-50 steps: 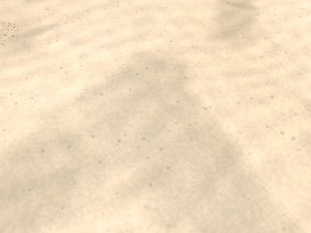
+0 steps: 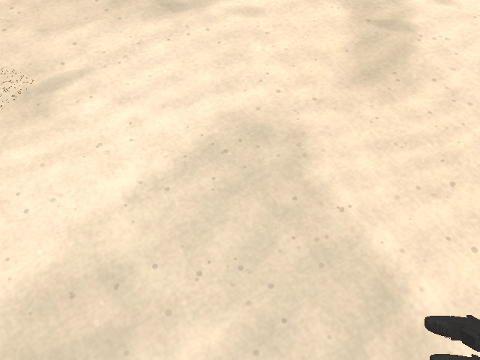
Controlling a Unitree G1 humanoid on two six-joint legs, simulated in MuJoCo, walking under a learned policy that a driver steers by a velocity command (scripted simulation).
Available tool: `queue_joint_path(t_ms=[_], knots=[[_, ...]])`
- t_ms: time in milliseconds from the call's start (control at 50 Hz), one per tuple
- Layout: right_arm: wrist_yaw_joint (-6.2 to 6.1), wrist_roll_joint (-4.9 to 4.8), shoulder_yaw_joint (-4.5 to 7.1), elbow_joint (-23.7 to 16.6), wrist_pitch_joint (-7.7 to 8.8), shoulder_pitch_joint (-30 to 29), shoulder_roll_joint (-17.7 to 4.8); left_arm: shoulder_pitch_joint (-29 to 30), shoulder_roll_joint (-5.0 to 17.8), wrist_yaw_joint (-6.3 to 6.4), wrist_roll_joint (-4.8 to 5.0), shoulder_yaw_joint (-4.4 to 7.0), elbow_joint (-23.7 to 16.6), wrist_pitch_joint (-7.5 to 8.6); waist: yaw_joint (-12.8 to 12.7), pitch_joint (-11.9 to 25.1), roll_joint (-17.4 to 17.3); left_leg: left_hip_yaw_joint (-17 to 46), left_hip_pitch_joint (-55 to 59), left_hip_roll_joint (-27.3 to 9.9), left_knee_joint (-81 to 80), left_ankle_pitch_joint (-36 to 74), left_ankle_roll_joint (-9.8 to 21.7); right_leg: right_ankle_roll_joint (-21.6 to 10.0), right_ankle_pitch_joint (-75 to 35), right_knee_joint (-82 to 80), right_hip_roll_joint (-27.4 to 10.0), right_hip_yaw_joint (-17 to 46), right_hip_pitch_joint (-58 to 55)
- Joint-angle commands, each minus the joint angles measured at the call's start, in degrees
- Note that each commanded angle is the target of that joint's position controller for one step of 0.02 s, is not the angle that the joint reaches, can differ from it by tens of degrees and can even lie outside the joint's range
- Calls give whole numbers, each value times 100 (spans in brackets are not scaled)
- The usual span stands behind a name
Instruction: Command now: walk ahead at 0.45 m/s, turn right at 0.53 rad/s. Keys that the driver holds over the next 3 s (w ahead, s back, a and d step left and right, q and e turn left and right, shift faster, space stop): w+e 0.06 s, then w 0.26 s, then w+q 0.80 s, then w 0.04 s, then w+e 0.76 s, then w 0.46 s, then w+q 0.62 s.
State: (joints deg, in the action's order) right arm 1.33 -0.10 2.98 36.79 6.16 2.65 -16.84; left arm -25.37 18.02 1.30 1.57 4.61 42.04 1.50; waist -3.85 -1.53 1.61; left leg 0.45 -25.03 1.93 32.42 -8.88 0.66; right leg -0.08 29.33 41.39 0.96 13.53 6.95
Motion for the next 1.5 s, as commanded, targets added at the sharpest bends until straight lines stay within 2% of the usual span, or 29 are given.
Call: queue_joint_path(t_ms=[20,60,100,240,360,400,420,440,460,480,500,540,580,680,760,860,920,960,980,1000,1020,1040,1080,1120,1180,1260,1360,1440,1500], knots=[[-43,64,334,27,-11,1591,-1039,-35,585,3,233,47,-680,181,755,1056,-1580,4275,3749,-2509,-1947,-2933,1284,-8,22,3353,-133,-266,3786],[-84,41,223,67,-67,1169,-634,669,634,-38,65,64,-693,133,684,249,-648,2476,2538,-1960,-1918,-1532,1005,-76,-802,3136,-545,-594,3548],[-91,111,170,187,-35,1069,-491,803,442,-95,32,49,-708,110,525,39,-748,1662,1933,-1615,-2146,-602,978,-114,-1152,2768,-715,-590,3163],[-77,-65,244,564,26,1210,-808,1733,51,-242,-94,-196,-966,184,558,-234,-450,481,1798,-1532,-2560,715,1203,21,-2346,547,-722,-983,3128],[-52,-214,275,931,-136,1870,-1086,2608,229,-381,-42,-190,-1280,295,765,-354,-477,348,2286,-1715,-2279,1111,945,-197,-2515,-831,-443,-1316,2463],[-67,-216,276,971,-225,1836,-1189,2094,453,-376,-57,-56,-1171,335,344,-21,-564,267,2415,-1628,-1508,2340,779,-358,-2355,-1209,-176,-1503,1530],[-79,-190,229,975,-242,1858,-1104,1286,695,-328,-80,90,-926,328,-73,501,-518,64,2107,-1357,-502,2937,619,-493,-2412,-1273,-40,-1595,310],[-90,-64,88,840,-216,1813,-798,265,1081,-239,-139,229,-753,289,-532,1311,-201,-125,1041,-1055,1117,1818,368,-775,-2462,-1047,-869,-784,-1367],[-81,-52,-136,662,-138,2483,-19,-18,1609,-196,-263,299,-727,248,-153,2200,1361,-109,-955,-84,3289,-1962,-33,-1563,-1198,-1683,-2459,1977,-2992],[-80,-208,-4,760,-74,2251,-601,-49,1078,-205,-245,175,-752,270,-393,2292,940,754,-1452,-145,4104,-2357,-28,-1611,-571,-2298,-2532,2778,-2725],[-79,-329,106,597,-69,1806,-879,268,806,-215,-197,75,-682,298,-310,1368,758,688,-1882,-403,4277,-1931,9,-1385,-789,-2354,-2352,1835,-2129],[-119,-198,112,523,-111,1433,-757,887,454,-254,-195,-20,-618,357,37,604,428,539,-1605,-812,3805,-1082,1,-1192,-1799,-2617,-1887,571,-888],[-115,-197,122,607,-278,1650,-576,1187,268,-262,-248,-37,-553,468,337,425,488,594,-1015,-967,3570,-673,-39,-1135,-2382,-3005,-1674,-146,-234],[-108,-146,98,426,-472,1241,-319,1228,424,-183,-256,65,-233,593,423,-89,171,682,-1397,-966,2671,167,-178,-1131,-3185,-3433,-1618,-1260,-36],[54,-122,21,198,-406,533,-191,1109,648,-97,-220,126,-81,514,176,-318,61,275,-1243,-884,1337,1155,-124,-983,-3222,-3518,-1509,-1986,-165],[214,-120,2,-237,-405,-227,-232,730,881,-73,-75,218,168,330,-47,-537,1,-114,-1459,-774,540,738,162,-862,-3650,-3189,-1768,-2330,-1048],[252,-109,126,-360,-455,36,-465,823,1130,-42,0,284,169,200,272,-111,256,-582,-696,-303,453,-113,485,-690,-6123,-2167,-1783,-2559,-1379],[165,-145,425,-27,-505,1521,-941,970,1118,-16,52,256,118,117,1129,725,198,-736,1367,217,38,-8,856,-427,-6721,-99,-1486,-2792,-795],[37,-170,616,162,-581,2330,-1456,826,804,0,-106,129,9,165,1379,1205,-519,513,3086,-474,-74,176,1187,-137,-4493,1708,-1191,-2775,699],[29,-169,642,41,-507,1993,-1951,372,45,-65,-252,-103,-311,325,596,1706,-1763,3877,4564,-1771,-812,-1077,2246,192,481,3516,62,-1959,3091],[88,-141,492,-127,-391,2057,-1439,1045,571,-131,-58,-45,-384,523,1055,2089,-961,4682,4676,-2055,-1569,-1572,2256,93,498,3934,-19,-791,3644],[105,-103,410,-59,-300,1895,-1153,1492,767,-163,117,11,-551,617,1044,1271,-698,3896,4109,-1933,-1693,-1192,1996,-24,-90,3724,-241,-812,4021],[80,-111,318,-128,-252,1239,-842,1484,705,-83,-126,9,-464,673,552,532,-175,2674,2620,-1445,-1668,104,1671,-35,-884,2764,-663,-836,3459],[23,-17,266,-256,-237,988,-719,1297,711,-98,-207,41,-426,556,303,469,-380,2272,1957,-1224,-1876,900,1657,84,-1223,2377,-776,-815,2913],[-85,-31,249,-90,-196,1139,-752,1329,444,-116,-242,-46,-372,408,296,343,-349,1512,1529,-1080,-2031,1813,1621,337,-1765,1669,-781,-1070,2861],[-156,-22,203,141,-191,1421,-779,2045,230,-189,-155,-168,-461,417,668,121,-551,751,1494,-791,-2133,1579,1208,340,-3421,50,-703,-1253,2720],[-129,-7,209,466,-177,1788,-912,2695,278,-348,-29,-193,-645,470,978,-241,-503,718,2287,-1263,-2223,1006,1131,33,-3813,-877,-559,-1268,3005],[-181,-20,257,616,-277,1782,-985,2652,329,-507,-33,-175,-760,481,826,-210,-513,487,3177,-1569,-1690,2368,954,-337,-2788,-1102,-337,-1294,3174],[-267,20,256,498,-394,1486,-1060,1166,771,-454,-90,82,-425,420,-12,824,-535,-51,2956,-1185,352,4987,612,-723,-2599,-1237,263,-1743,1031]])
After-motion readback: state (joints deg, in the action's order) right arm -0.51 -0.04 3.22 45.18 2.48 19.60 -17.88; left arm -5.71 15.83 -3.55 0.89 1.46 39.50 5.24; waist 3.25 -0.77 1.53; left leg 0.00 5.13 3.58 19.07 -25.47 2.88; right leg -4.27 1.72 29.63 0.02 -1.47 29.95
